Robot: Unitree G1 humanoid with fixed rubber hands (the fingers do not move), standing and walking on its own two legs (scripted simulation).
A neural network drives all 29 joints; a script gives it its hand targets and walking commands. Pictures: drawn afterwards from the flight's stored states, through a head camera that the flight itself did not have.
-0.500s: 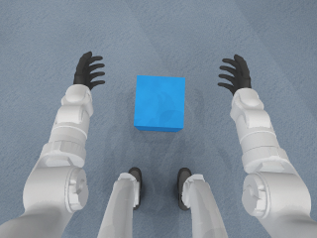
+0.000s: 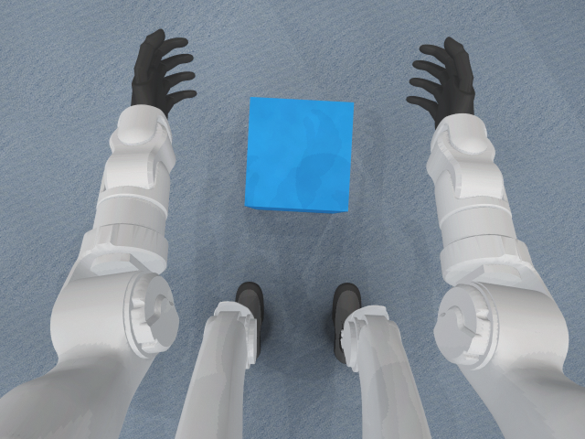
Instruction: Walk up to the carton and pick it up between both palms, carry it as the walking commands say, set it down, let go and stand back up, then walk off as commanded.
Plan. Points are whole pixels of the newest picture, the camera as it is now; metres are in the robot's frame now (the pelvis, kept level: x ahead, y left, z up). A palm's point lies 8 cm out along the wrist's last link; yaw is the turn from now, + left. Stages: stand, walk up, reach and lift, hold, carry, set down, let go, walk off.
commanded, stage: reach and lift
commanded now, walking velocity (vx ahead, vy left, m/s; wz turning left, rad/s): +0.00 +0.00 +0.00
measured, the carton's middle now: (297, 164) +0.50 +0.01 -0.51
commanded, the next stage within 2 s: none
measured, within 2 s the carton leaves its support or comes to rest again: neither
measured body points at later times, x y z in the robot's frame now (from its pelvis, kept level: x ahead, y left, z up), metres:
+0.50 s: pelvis -0.03 +0.00 -0.15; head +0.32 +0.01 +0.13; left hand +0.52 +0.19 -0.29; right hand +0.52 -0.17 -0.30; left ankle +0.06 +0.12 -0.60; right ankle +0.07 -0.13 -0.60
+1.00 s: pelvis -0.05 +0.00 -0.24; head +0.33 +0.01 +0.00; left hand +0.51 +0.19 -0.43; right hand +0.52 -0.16 -0.43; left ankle +0.06 +0.12 -0.60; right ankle +0.07 -0.13 -0.60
